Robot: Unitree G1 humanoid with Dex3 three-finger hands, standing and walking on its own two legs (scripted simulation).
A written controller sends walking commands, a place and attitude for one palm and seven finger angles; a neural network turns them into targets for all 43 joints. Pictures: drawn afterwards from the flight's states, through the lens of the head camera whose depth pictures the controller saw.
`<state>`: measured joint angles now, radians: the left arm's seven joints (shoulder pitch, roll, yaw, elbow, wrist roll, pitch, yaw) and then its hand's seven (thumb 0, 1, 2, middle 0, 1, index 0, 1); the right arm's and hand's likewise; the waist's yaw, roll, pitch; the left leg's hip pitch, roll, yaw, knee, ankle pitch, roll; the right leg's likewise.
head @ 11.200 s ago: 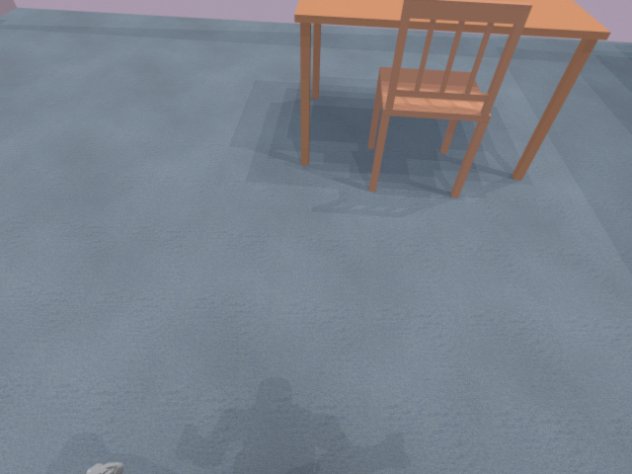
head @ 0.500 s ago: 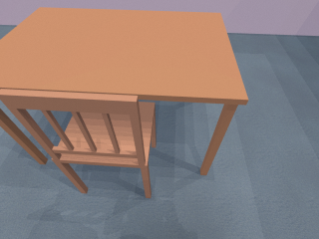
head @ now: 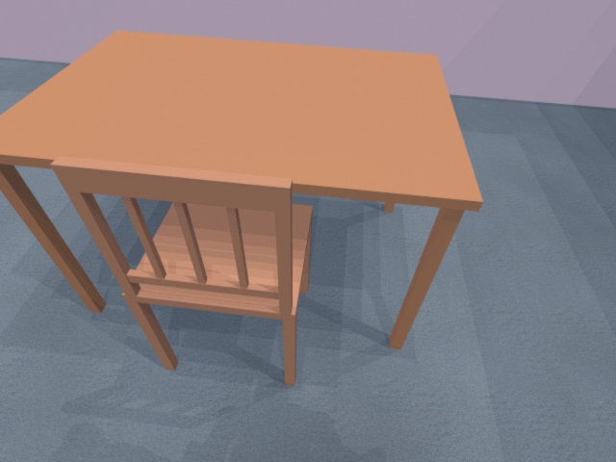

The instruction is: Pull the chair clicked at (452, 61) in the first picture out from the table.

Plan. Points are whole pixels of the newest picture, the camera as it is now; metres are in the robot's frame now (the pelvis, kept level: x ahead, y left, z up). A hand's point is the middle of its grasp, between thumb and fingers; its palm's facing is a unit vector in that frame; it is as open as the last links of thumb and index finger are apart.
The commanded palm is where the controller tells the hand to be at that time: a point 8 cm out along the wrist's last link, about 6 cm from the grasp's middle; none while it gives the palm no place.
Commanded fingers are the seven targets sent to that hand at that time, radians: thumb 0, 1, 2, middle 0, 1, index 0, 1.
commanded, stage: come to a stop and stand still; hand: left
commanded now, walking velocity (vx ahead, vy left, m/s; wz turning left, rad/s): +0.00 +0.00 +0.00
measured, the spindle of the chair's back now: (192, 244) +0.54 +0.27 -0.11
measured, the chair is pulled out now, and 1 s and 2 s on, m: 0.00 0.00 0.00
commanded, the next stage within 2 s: look again from close up in 0.30 s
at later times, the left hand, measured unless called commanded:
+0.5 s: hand out of the picture +0.00 +0.16 -0.18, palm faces +0.00 -0.99 -0.13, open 7.3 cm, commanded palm none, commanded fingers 0.00 0.90 0.90 -0.20 -0.30 -0.20 -0.30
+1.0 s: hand out of the picture +0.02 +0.18 -0.18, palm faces +0.00 -0.99 -0.17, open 7.3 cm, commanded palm none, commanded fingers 0.00 0.90 0.90 -0.20 -0.30 -0.20 -0.30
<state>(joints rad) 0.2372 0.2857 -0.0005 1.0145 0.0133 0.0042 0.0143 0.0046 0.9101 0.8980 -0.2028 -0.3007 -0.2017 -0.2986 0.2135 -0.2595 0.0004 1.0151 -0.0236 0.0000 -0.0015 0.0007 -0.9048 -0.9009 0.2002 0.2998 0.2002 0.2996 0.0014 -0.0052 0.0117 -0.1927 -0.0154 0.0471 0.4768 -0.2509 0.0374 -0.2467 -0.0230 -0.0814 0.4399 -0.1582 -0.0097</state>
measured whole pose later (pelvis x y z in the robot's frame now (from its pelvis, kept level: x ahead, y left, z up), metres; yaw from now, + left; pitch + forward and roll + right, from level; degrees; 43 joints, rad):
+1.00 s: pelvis +0.03 +0.03 +0.00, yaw -2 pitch -2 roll +0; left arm 0.32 0.12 0.00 1.11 0.01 -0.01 0.05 0.00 0.91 0.90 -0.20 -0.30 -0.20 -0.30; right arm 0.29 -0.12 0.00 1.15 -0.01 -0.02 -0.03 0.00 -0.91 -0.90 0.20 0.30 0.20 0.30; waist 0.00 -0.01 0.03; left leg -0.14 -0.04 0.09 0.43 -0.27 0.07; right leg -0.22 -0.05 -0.03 0.44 -0.19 0.03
